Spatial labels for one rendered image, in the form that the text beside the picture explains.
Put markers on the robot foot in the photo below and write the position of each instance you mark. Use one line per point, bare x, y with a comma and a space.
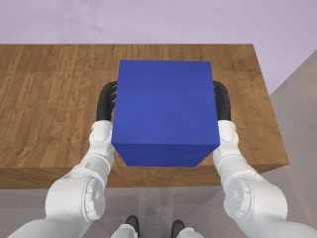
176, 227
134, 221

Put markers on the carton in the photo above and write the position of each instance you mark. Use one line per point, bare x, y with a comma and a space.
165, 113

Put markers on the robot left upper arm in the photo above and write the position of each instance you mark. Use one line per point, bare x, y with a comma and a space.
72, 205

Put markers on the left robot hand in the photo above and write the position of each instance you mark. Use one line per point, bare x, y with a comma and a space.
105, 105

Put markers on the left robot foot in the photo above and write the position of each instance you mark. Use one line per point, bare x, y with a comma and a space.
134, 221

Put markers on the robot right forearm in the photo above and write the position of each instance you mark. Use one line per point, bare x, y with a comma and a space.
228, 160

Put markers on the pedestal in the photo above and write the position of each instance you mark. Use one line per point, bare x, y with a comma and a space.
48, 103

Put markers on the robot right upper arm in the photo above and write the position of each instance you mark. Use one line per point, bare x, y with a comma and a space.
260, 210

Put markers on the right robot hand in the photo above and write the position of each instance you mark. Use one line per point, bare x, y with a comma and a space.
222, 101

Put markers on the robot left forearm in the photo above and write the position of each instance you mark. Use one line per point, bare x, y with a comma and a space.
99, 159

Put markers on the right robot foot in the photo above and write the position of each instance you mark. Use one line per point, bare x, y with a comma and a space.
176, 227

